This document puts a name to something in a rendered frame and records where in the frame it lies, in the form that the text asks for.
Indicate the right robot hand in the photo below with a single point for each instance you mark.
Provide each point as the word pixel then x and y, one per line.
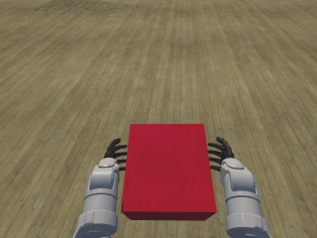
pixel 226 153

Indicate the carton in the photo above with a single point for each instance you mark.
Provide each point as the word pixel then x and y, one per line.
pixel 168 174

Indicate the left robot hand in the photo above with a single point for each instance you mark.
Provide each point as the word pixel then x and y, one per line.
pixel 113 148

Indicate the left robot forearm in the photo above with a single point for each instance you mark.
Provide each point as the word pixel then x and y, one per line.
pixel 99 218

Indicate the right robot forearm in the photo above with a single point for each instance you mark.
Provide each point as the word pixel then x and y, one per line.
pixel 244 212

